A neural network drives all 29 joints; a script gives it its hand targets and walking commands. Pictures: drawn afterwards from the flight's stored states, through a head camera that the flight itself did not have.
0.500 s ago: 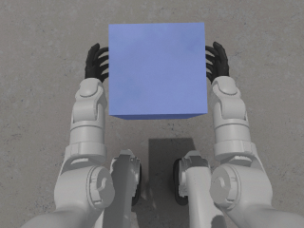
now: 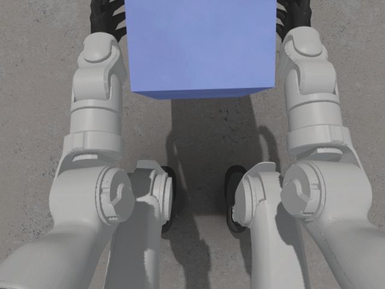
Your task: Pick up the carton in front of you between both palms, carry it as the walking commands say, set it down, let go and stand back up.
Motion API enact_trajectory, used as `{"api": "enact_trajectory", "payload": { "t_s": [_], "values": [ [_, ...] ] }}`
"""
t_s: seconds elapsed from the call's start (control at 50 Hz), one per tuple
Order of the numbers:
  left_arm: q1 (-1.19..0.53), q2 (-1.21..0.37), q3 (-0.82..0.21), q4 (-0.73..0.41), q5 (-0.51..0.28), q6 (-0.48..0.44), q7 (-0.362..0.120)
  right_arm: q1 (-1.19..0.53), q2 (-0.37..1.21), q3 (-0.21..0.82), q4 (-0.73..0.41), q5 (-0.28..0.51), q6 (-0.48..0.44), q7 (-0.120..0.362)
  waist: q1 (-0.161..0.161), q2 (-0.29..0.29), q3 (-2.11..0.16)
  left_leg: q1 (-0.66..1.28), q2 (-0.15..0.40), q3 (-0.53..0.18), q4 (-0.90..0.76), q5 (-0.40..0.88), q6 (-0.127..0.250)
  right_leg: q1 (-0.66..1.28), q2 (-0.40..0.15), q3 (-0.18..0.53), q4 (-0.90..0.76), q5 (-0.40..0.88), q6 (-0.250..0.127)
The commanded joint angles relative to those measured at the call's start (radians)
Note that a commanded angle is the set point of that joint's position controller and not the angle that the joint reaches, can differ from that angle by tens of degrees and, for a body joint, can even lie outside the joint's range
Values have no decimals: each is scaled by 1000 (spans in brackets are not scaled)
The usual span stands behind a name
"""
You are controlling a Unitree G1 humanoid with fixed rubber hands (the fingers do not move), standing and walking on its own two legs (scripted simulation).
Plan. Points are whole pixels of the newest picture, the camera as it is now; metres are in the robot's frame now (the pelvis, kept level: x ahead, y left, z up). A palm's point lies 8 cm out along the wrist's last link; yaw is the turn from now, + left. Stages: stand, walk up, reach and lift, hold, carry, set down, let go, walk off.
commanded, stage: set down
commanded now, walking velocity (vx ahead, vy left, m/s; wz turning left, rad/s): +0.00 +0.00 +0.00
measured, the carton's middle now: (199, 41) +0.54 +0.02 -0.21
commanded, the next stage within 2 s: none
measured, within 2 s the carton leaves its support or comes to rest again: rests again in 0.56 s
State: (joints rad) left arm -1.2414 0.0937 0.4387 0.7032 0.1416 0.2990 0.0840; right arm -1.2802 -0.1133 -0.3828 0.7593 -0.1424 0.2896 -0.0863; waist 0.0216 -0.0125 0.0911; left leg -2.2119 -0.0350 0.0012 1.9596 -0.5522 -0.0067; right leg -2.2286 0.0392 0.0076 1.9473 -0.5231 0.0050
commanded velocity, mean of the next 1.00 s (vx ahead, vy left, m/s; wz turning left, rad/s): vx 0.00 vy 0.00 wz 0.00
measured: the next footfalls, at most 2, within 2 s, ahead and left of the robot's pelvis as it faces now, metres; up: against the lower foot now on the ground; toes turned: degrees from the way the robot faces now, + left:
none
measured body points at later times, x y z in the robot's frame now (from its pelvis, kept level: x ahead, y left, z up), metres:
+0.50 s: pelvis +0.01 +0.00 -0.06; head +0.37 +0.00 +0.20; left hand +0.55 +0.17 -0.23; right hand +0.57 -0.14 -0.23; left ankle +0.10 +0.12 -0.40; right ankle +0.11 -0.12 -0.40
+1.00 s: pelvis -0.01 +0.00 -0.07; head +0.36 +0.01 +0.17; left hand +0.55 +0.17 -0.24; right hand +0.57 -0.14 -0.24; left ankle +0.10 +0.12 -0.40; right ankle +0.11 -0.12 -0.40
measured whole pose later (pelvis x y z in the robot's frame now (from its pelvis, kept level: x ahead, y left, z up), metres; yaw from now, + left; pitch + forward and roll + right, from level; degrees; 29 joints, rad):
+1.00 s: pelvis -0.01 +0.00 -0.07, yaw +0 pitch +33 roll +0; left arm -1.47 0.25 0.36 0.99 0.04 0.21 -0.01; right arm -1.50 -0.27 -0.33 1.03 -0.05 0.21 0.00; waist 0.03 -0.01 0.42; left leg -2.23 -0.05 0.00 2.25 -0.60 -0.01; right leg -2.25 0.05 0.00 2.24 -0.57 0.01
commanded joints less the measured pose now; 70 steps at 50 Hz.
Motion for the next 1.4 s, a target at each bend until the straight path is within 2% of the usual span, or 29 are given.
{"api": "enact_trajectory", "payload": {
  "t_s": [0.0,0.12,0.22,0.28,0.36,0.46,0.6,0.88,1.1,1.2,1.26,1.3,1.32,1.36,1.38],
  "values": [
    [-674,-846,-517,-30,-161,-38,-264,-634,866,469,-21,146,-36,243,17,-5,-1223,608,-99,54,-105,339,-25,663,105,-54,-72,310,14],
    [-741,-799,-545,-18,-214,-61,-255,-699,813,493,-4,195,-60,245,15,1,-1194,612,-90,51,-23,371,-23,635,91,-57,14,329,9],
    [-812,-787,-615,-90,-292,-74,-238,-778,807,566,-69,269,-74,237,14,2,-1357,706,-89,48,34,476,-24,725,86,-59,83,432,2],
    [-791,-825,-633,-86,-321,-73,-233,-770,834,587,-87,288,-75,235,8,-2,-1395,723,-93,44,54,526,-24,744,88,-62,106,481,1],
    [-744,-836,-592,-3,-289,-74,-254,-704,858,536,-6,251,-73,252,2,-8,-1199,602,-93,44,67,464,-16,639,87,-56,109,429,1],
    [-740,-804,-538,43,-255,-91,-264,-688,834,486,57,231,-86,259,14,-9,-1036,495,-89,51,75,378,-12,569,86,-48,113,361,-3],
    [-809,-753,-515,63,-276,-111,-257,-785,770,485,63,260,-109,240,21,-20,-993,486,-80,51,96,315,-3,568,82,-42,129,292,-9],
    [-699,-684,-393,246,-182,-85,-299,-655,685,341,237,160,-83,284,14,-5,-554,348,-74,32,95,126,10,398,79,-35,126,94,-24],
    [-595,-585,-288,326,-107,-66,-305,-563,577,259,315,95,-61,294,9,-1,-355,297,-68,20,93,41,17,351,72,-18,120,19,-34],
    [-566,-535,-258,343,-90,-70,-297,-538,523,239,320,75,-64,289,8,-5,-336,310,-64,28,98,42,9,387,69,-14,124,21,-28],
    [-548,-462,-240,351,-86,-87,-278,-528,452,231,312,73,-78,275,10,-6,-362,337,-57,37,104,58,-6,432,61,-15,131,40,-16],
    [-501,-283,-187,358,-80,-109,-234,-493,275,185,307,70,-103,231,6,-5,-397,380,-46,44,107,82,-23,469,50,-23,133,61,0],
    [-468,-108,-146,355,-67,-129,-190,-454,103,141,314,59,-121,190,7,1,-417,417,-38,47,105,95,-33,483,44,-29,134,72,7],
    [-430,276,-89,316,-80,-182,-78,-418,-291,84,300,72,-171,80,5,5,-525,502,-27,42,107,151,-45,529,30,-32,133,122,24],
    [-463,364,-105,309,-112,-203,-35,-464,-375,99,283,107,-193,36,3,-7,-609,524,-26,33,123,205,-42,563,27,-30,143,180,32]
  ]
}}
